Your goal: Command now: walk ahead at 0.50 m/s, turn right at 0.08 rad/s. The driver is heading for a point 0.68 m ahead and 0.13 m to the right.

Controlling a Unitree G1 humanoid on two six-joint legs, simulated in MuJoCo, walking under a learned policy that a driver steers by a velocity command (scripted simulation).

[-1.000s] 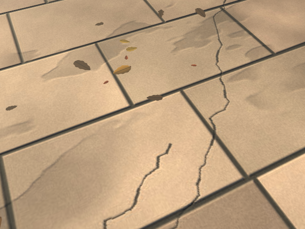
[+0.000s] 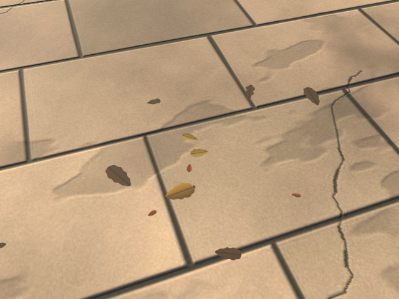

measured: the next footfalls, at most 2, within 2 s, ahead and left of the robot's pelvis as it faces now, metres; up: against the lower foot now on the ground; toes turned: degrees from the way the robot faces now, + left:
right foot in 0.36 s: +0.35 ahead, -0.17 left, +0.00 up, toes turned -13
left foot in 0.82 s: +0.41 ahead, +0.06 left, +0.00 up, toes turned -20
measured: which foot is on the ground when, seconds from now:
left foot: down 0.00-0.38, up 0.40-0.80, down 0.82-1.00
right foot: up 0.00-0.34, down 0.36-1.00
